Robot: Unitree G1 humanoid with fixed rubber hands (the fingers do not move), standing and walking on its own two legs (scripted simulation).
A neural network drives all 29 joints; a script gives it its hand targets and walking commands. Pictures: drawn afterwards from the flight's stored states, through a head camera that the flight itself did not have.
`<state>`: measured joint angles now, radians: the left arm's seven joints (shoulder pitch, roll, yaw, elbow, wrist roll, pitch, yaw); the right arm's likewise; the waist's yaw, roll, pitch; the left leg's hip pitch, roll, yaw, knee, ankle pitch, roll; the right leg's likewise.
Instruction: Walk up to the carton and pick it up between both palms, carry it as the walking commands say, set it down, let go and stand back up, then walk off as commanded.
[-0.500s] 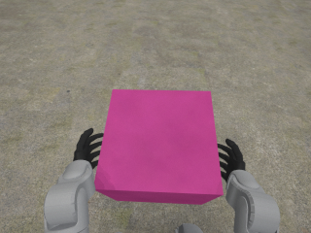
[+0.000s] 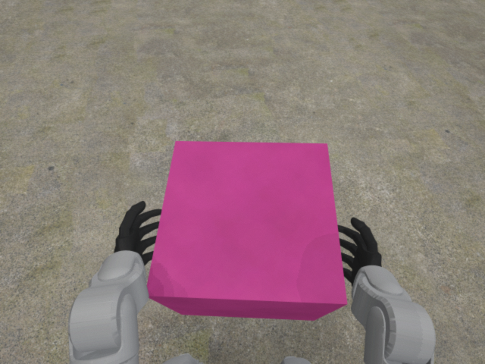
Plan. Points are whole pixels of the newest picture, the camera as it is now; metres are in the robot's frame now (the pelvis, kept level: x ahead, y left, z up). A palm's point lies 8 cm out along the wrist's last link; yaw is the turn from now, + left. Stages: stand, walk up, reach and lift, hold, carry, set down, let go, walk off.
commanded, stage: carry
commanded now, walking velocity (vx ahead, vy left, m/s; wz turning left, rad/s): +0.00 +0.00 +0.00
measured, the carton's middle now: (248, 236) +0.32 +0.00 +0.01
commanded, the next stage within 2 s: none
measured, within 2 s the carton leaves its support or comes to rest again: neither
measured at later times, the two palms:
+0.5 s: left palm (135, 275) +0.22 +0.15 +0.09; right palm (388, 302) +0.19 -0.18 +0.09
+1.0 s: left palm (141, 278) +0.21 +0.14 +0.10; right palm (400, 309) +0.18 -0.19 +0.09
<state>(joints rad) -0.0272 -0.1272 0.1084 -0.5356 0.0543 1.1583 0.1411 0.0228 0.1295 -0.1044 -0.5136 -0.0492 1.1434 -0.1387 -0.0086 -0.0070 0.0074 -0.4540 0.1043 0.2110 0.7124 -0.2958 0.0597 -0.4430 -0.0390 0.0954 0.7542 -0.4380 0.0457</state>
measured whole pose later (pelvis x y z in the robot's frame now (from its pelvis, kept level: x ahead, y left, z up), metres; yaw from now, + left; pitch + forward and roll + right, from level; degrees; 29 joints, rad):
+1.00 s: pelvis -0.04 -0.02 +0.00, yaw -2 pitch +2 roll +0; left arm -0.03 -0.13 0.11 -0.53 0.05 1.19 0.15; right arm 0.02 0.13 -0.11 -0.51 -0.05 1.18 -0.14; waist -0.01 0.00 -0.07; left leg -0.43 0.11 0.26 0.64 -0.24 0.05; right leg -0.37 -0.03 0.00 0.65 -0.31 0.02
